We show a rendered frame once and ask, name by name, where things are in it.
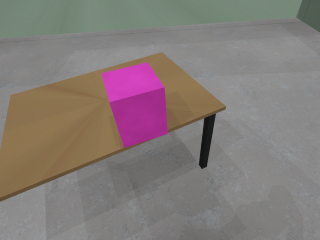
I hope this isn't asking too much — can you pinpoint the carton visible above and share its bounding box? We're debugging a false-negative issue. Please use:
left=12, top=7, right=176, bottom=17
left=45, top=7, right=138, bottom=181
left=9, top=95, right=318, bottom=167
left=101, top=62, right=168, bottom=148

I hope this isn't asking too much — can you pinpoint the table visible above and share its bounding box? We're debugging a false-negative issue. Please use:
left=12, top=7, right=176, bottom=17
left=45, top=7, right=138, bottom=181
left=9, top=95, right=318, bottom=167
left=0, top=52, right=226, bottom=202

